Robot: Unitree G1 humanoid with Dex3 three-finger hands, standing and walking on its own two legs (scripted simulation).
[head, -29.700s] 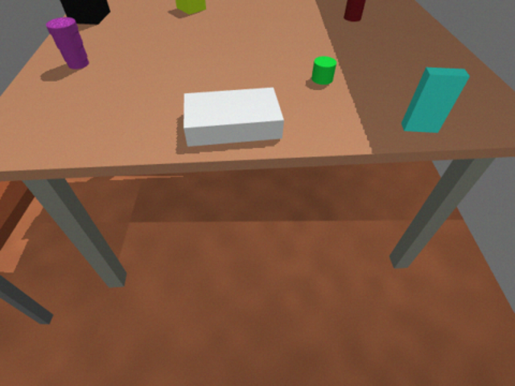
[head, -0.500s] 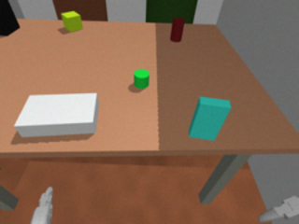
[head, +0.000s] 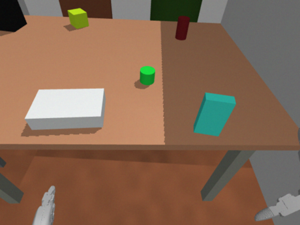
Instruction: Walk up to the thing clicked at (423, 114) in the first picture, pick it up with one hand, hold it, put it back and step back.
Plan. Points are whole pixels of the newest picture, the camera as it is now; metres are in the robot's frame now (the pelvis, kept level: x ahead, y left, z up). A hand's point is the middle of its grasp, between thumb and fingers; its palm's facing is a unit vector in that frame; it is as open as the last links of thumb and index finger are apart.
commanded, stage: home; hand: right
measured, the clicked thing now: (212, 115) +0.42 -0.20 +0.06
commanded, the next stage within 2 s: none
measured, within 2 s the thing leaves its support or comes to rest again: neither
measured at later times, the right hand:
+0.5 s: hand (224, 211) +0.17 -0.20 -0.05, palm faces +0.12 +0.97 -0.23, open 17.7 cm
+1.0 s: hand (209, 204) +0.21 -0.18 -0.10, palm faces +0.07 +0.97 -0.23, open 17.6 cm
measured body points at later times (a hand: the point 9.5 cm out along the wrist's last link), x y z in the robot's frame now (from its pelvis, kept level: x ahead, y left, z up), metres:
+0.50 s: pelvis +0.01 -0.01 +0.00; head +0.02 -0.01 +0.45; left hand +0.18 +0.22 -0.09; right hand +0.16 -0.25 -0.03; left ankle +0.02 +0.12 -0.74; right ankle +0.02 -0.14 -0.74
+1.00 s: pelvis +0.03 -0.01 +0.00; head +0.04 -0.01 +0.45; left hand +0.15 +0.23 -0.11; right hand +0.20 -0.23 -0.09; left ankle +0.02 +0.12 -0.74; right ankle +0.02 -0.14 -0.74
